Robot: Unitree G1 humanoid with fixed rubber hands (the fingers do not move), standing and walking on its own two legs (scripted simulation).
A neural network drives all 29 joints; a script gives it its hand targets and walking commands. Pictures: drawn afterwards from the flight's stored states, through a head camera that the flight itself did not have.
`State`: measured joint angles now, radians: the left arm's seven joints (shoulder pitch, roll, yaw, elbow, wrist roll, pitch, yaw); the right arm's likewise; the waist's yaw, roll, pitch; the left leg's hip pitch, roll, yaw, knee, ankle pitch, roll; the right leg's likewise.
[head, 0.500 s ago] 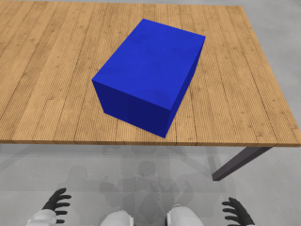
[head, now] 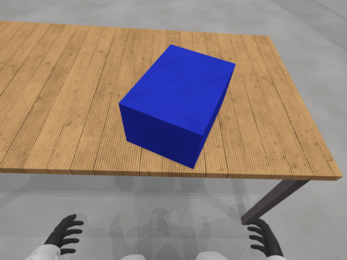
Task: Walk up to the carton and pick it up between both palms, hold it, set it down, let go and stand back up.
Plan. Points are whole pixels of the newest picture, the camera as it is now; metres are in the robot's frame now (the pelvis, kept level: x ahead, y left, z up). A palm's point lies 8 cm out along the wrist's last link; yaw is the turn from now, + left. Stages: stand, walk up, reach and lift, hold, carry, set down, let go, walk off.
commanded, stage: reach and lift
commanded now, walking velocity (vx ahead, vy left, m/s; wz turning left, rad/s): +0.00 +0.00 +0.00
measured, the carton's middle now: (181, 102) +0.53 -0.03 +0.02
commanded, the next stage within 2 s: none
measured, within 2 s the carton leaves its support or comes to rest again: neither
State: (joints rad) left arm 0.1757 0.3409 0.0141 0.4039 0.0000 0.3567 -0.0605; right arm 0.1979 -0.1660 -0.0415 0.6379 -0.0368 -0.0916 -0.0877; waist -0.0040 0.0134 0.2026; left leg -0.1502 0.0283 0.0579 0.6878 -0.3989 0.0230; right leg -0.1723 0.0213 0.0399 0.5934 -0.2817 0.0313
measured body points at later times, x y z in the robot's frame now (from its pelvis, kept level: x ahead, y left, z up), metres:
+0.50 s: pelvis -0.02 +0.00 +0.00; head -0.02 +0.02 +0.45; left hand +0.16 +0.28 -0.05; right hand +0.14 -0.22 -0.03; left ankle +0.00 +0.09 -0.72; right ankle +0.03 -0.15 -0.72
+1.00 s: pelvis +0.00 +0.01 +0.00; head +0.01 +0.03 +0.45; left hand +0.20 +0.29 +0.00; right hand +0.15 -0.18 +0.00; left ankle +0.00 +0.09 -0.72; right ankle +0.03 -0.15 -0.72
